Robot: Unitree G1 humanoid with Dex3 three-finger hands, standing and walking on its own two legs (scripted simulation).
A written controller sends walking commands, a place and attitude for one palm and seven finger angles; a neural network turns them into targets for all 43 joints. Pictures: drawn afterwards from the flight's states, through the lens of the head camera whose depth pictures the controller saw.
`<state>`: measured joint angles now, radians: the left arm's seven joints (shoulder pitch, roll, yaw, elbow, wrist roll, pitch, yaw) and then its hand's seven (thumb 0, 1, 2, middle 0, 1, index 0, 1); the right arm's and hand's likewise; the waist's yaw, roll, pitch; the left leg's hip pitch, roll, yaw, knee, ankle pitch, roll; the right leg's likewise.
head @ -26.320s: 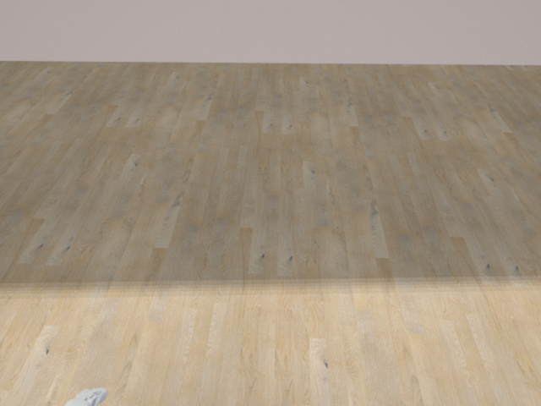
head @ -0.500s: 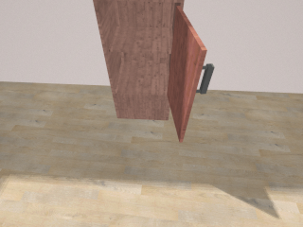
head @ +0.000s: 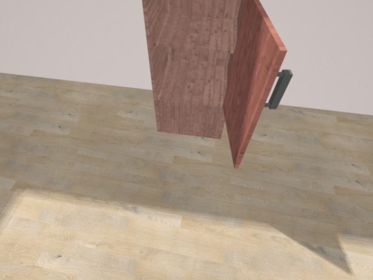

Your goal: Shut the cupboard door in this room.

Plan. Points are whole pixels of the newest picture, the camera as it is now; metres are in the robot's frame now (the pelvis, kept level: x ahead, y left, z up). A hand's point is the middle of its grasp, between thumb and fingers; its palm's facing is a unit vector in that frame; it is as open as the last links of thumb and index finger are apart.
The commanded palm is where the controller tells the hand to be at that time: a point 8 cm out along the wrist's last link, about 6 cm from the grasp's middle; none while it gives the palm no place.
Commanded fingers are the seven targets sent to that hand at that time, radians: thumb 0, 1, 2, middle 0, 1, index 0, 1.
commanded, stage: turn or walk to find it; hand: left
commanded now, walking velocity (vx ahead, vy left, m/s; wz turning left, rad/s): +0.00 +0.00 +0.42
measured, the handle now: (272, 90) +0.67 -0.25 -0.01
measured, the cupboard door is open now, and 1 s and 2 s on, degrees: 100 100 100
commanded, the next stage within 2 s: stand and wait in 0.80 s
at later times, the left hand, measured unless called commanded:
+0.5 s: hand out of the picture -0.01 +0.14 -0.14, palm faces +0.27 -0.92 -0.29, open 7.4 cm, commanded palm none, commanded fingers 0.00 0.90 0.90 -0.20 -0.30 -0.20 -0.30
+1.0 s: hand out of the picture -0.09 +0.18 -0.17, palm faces +0.48 -0.84 -0.25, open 7.4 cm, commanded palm none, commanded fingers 0.00 0.90 0.90 -0.20 -0.30 -0.20 -0.30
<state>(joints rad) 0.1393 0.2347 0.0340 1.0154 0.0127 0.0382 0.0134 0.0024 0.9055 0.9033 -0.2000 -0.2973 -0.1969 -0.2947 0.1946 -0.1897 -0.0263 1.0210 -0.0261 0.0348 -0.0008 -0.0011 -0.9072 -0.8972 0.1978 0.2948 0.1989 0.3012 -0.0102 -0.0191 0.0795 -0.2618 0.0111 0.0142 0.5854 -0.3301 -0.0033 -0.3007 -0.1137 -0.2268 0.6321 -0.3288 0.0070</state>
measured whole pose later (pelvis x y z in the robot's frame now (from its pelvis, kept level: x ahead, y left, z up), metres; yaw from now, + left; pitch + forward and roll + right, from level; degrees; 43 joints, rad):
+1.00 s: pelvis -0.01 -0.03 +0.01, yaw +26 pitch +0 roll +0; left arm 0.23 0.26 0.05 1.02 0.01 0.04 0.01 0.00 0.91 0.90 -0.20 -0.30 -0.19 -0.29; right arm 0.09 -0.17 -0.02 0.98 -0.01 0.02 -0.01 0.00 -0.90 -0.90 0.20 0.30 0.20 0.30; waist 0.04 -0.04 0.08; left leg -0.17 -0.01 0.04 0.45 -0.28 0.03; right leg -0.44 -0.09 -0.03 1.02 -0.44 0.07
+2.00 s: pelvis +0.08 -0.02 +0.01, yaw +24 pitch +0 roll +0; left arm 0.26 0.12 0.01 1.12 0.01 -0.02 0.02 0.00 0.91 0.90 -0.20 -0.30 -0.20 -0.29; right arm 0.20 -0.16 -0.03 1.11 -0.01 0.01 -0.03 0.01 -0.92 -0.90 0.20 0.29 0.20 0.30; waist 0.01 0.00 0.09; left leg -0.32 0.06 0.06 0.65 -0.35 -0.04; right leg -0.13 -0.02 -0.13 0.48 -0.35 -0.02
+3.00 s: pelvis +0.17 -0.04 +0.01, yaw +40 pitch +0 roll +2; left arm 0.21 0.18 0.02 1.02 0.02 -0.01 0.01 0.00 0.91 0.90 -0.20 -0.30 -0.19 -0.29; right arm 0.13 -0.22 -0.06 1.04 -0.01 0.05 -0.01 0.00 -0.91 -0.90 0.20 0.29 0.20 0.30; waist 0.00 0.03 0.07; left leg -0.34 0.01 -0.01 0.83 -0.48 -0.03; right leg -0.23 -0.04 -0.09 0.53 -0.31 -0.04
